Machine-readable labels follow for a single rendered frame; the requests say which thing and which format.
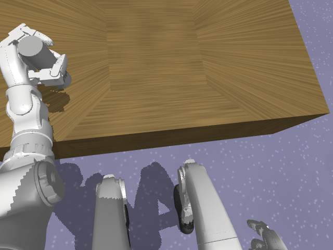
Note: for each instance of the can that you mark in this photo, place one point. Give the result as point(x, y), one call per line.
point(36, 52)

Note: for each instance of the right robot foot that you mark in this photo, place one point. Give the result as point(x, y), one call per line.
point(185, 228)

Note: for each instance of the right robot hand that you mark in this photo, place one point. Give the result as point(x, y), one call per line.
point(271, 240)

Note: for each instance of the left robot hand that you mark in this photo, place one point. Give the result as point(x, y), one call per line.
point(17, 70)

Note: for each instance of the left robot arm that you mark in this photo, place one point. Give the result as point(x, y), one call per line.
point(30, 185)

